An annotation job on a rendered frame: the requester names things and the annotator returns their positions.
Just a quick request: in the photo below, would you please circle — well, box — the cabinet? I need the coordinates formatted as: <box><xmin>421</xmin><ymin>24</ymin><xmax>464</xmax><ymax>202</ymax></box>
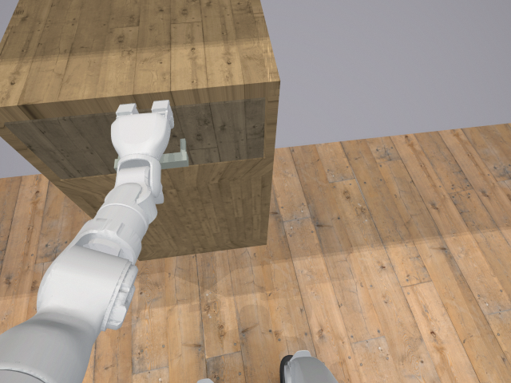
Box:
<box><xmin>0</xmin><ymin>0</ymin><xmax>280</xmax><ymax>261</ymax></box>

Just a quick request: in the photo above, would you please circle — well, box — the handle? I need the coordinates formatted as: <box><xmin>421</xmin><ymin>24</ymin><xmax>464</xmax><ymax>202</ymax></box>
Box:
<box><xmin>114</xmin><ymin>138</ymin><xmax>188</xmax><ymax>171</ymax></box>

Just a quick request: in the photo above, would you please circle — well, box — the drawer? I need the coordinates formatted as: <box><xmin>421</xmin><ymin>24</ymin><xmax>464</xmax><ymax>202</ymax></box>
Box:
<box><xmin>4</xmin><ymin>97</ymin><xmax>266</xmax><ymax>180</ymax></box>

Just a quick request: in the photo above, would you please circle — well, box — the left robot upper arm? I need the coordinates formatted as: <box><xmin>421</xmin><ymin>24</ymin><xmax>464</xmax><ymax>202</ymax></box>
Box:
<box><xmin>0</xmin><ymin>245</ymin><xmax>138</xmax><ymax>383</ymax></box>

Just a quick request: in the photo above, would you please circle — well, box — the left robot hand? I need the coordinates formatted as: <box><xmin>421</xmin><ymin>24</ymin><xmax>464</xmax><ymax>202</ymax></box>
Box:
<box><xmin>111</xmin><ymin>100</ymin><xmax>174</xmax><ymax>204</ymax></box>

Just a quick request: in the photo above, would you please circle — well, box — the right robot thigh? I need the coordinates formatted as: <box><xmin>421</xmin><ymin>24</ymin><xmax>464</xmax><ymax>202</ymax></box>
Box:
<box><xmin>284</xmin><ymin>357</ymin><xmax>338</xmax><ymax>383</ymax></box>

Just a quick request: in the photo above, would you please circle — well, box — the robot left forearm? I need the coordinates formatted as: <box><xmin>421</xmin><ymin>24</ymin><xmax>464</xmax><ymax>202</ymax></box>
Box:
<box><xmin>37</xmin><ymin>154</ymin><xmax>161</xmax><ymax>312</ymax></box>

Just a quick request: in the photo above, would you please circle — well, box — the right robot shin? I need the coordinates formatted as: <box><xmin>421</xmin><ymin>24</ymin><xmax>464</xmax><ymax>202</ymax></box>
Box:
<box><xmin>290</xmin><ymin>350</ymin><xmax>311</xmax><ymax>362</ymax></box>

